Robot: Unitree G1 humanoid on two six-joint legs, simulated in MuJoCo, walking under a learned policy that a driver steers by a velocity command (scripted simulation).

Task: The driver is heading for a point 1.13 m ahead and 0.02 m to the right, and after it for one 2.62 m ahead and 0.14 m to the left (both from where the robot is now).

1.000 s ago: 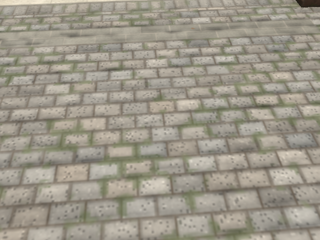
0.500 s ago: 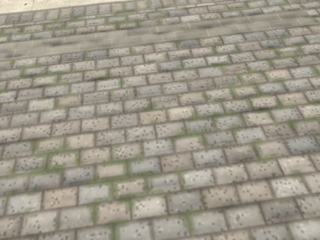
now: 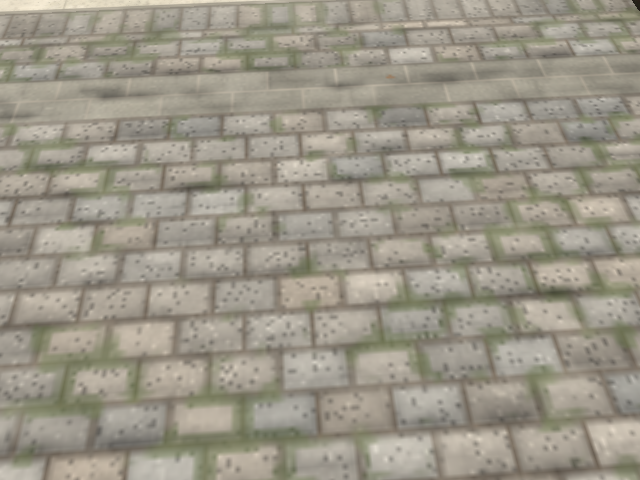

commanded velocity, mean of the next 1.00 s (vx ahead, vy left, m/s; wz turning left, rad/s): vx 0.50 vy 0.00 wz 0.00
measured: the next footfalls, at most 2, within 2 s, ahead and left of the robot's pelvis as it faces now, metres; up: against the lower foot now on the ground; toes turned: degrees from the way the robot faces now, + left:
right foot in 0.54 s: +0.47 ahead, -0.11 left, +0.00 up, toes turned -3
left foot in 1.10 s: +0.76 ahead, +0.06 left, +0.00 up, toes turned +5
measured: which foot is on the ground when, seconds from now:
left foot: down 0.00-0.54, up 0.56-1.00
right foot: down 0.00-0.00, up 0.02-0.52, down 0.54-1.00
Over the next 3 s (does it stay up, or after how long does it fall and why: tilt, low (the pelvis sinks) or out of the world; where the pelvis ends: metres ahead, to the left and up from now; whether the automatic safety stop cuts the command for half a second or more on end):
stays up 1.05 -0.02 0.03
